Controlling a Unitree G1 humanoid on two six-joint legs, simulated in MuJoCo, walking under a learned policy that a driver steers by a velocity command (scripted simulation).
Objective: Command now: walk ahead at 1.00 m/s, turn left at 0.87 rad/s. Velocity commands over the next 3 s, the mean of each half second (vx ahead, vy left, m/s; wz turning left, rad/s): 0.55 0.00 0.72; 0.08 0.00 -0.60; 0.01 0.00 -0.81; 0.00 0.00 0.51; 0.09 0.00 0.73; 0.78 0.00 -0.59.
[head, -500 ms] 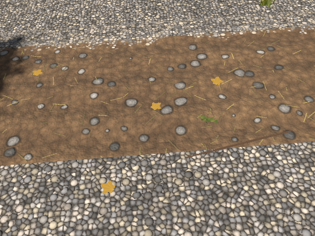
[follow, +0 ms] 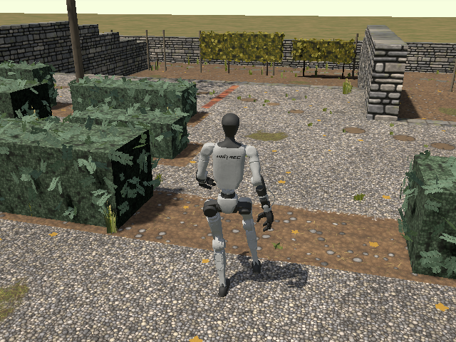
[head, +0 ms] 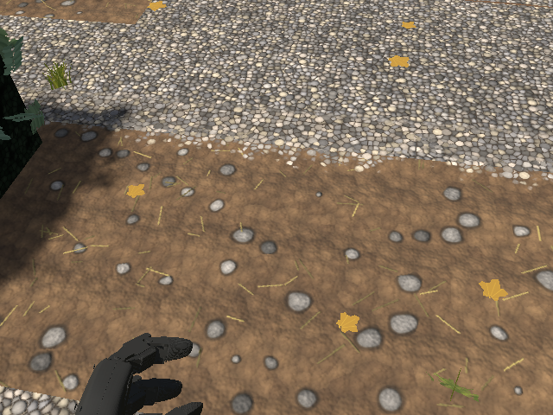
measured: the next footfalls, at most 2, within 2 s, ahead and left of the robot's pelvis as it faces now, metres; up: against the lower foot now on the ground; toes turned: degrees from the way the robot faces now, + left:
right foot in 0.16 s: +0.35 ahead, -0.21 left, +0.00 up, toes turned +13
left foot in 0.54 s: +0.49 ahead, +0.09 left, +0.00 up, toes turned +20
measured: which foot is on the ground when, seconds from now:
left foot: down 0.00-0.16, up 0.18-0.52, down 0.54-0.88, up 0.90-1.00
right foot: up 0.00-0.14, down 0.16-0.54, up 0.56-0.86, down 0.88-1.00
